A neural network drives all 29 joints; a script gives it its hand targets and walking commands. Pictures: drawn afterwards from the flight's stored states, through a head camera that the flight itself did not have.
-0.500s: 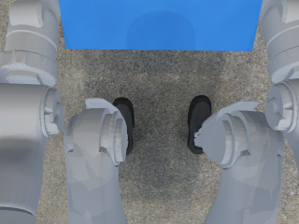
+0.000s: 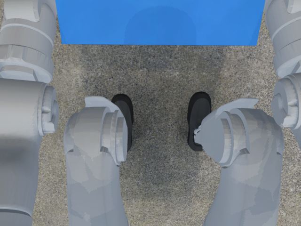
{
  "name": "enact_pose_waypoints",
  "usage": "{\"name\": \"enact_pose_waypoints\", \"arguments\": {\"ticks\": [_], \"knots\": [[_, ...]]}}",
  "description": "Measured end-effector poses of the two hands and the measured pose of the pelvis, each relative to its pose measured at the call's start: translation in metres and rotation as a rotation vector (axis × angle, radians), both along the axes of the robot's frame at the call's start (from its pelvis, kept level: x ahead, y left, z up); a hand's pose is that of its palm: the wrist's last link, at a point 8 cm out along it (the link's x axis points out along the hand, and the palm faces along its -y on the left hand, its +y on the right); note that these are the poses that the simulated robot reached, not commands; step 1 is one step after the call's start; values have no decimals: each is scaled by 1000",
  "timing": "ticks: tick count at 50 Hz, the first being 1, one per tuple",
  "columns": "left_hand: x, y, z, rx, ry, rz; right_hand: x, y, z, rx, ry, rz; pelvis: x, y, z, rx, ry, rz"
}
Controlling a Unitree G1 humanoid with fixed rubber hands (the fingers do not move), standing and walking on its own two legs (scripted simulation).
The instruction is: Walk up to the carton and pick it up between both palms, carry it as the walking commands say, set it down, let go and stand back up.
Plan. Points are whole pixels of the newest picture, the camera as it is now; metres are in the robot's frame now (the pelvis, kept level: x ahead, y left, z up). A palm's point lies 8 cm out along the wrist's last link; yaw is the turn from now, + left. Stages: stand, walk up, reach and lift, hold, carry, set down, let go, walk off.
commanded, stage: reach and lift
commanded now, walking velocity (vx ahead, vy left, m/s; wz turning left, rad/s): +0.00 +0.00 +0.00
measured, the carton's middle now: out of the picture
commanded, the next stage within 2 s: none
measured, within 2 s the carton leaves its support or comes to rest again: leaves its support in 0.20 s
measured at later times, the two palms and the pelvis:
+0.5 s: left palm out of the picture +0.55 +0.23 -0.16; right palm out of the picture +0.57 -0.17 -0.17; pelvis +0.00 +0.00 -0.01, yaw +0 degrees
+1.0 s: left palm out of the picture +0.56 +0.23 -0.10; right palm out of the picture +0.57 -0.16 -0.11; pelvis +0.00 +0.00 +0.03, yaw +1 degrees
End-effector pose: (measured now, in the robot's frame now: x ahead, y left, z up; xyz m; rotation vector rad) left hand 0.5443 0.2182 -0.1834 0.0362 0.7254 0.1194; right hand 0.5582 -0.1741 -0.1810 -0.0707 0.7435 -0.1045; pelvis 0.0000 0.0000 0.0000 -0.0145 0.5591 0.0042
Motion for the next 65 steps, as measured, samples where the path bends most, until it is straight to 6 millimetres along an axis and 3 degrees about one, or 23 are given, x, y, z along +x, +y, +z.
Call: {"name": "enact_pose_waypoints", "arguments": {"ticks": [20, 43, 58, 65], "knots": [[5, 3, 9, -23, -3, 17, 4, 2, 3, 27, -3, -17, -1, -5, -9, 11, -23, -8], [19, 7, 68, -22, -71, 11, 16, 7, 63, 35, -72, -27, -2, 0, 18, -4, -45, 8], [12, 11, 97, -26, -71, 15, 12, 9, 90, 41, -72, -14, -6, -4, 40, 0, -45, 11], [11, 8, 118, -37, -91, 13, 9, 7, 112, 47, -92, -26, -11, -5, 51, -1, -53, 12]]}}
